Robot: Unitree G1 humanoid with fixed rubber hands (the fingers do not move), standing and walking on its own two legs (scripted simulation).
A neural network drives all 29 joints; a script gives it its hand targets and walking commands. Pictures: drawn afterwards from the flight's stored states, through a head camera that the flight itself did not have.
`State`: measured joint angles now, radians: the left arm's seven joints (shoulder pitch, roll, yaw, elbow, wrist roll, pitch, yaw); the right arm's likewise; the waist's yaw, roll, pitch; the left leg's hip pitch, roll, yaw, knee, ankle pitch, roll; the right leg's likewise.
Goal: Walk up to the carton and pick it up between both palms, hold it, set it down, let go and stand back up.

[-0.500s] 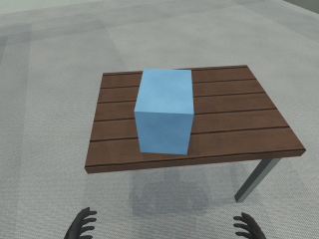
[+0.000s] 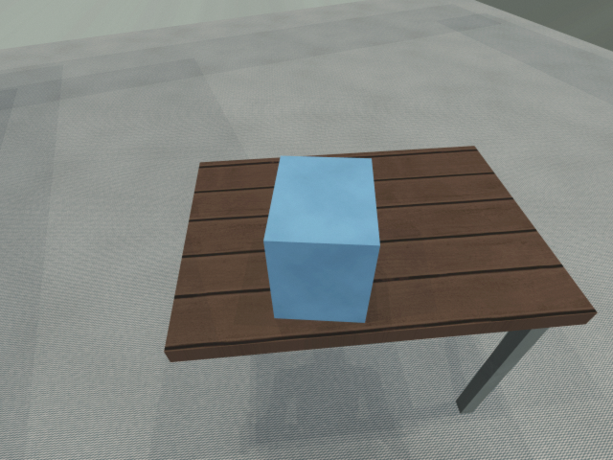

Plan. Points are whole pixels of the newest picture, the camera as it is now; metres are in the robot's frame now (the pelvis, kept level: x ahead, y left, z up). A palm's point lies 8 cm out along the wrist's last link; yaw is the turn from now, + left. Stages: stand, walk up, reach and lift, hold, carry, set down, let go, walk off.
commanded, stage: stand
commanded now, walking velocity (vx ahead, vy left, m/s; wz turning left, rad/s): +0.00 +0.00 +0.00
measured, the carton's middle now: (322, 239) +0.51 -0.02 -0.03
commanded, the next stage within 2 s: none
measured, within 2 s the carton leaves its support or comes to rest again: neither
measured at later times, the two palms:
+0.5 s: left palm out of the picture +0.00 +0.22 -0.14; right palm out of the picture -0.02 -0.20 -0.15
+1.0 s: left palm out of the picture -0.02 +0.22 -0.15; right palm out of the picture -0.05 -0.17 -0.15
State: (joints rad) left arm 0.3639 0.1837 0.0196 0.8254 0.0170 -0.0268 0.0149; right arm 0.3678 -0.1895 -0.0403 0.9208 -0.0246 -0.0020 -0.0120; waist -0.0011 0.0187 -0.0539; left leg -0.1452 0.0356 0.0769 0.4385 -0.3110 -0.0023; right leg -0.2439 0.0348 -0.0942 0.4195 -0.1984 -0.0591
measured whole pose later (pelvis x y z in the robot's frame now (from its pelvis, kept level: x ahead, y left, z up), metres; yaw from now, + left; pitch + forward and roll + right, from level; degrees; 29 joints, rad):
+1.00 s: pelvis +0.02 +0.02 +0.00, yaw -2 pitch -2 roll -1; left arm 0.34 0.09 -0.02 1.18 0.00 -0.01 0.05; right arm 0.38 -0.10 0.02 1.20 -0.01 0.00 -0.05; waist 0.00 0.02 0.02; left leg -0.01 0.01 0.11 0.36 -0.32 0.03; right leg -0.15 0.02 -0.05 0.40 -0.22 -0.03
